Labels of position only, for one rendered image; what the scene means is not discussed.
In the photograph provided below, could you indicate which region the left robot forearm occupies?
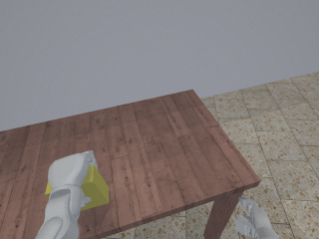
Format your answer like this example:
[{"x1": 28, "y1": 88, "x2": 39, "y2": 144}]
[{"x1": 35, "y1": 184, "x2": 82, "y2": 239}]

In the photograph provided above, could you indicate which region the table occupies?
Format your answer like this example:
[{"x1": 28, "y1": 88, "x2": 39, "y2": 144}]
[{"x1": 0, "y1": 90, "x2": 261, "y2": 239}]

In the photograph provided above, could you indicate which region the right robot forearm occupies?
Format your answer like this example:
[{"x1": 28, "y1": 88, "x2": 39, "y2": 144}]
[{"x1": 254, "y1": 227, "x2": 280, "y2": 239}]

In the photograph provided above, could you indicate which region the left robot hand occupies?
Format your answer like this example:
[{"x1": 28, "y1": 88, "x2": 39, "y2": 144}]
[{"x1": 48, "y1": 150, "x2": 98, "y2": 208}]

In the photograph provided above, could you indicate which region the right robot hand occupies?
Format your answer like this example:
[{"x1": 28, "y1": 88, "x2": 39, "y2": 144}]
[{"x1": 234, "y1": 196, "x2": 272, "y2": 239}]

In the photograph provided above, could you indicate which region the sponge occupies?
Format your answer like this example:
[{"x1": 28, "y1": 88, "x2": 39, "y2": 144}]
[{"x1": 45, "y1": 164, "x2": 110, "y2": 211}]

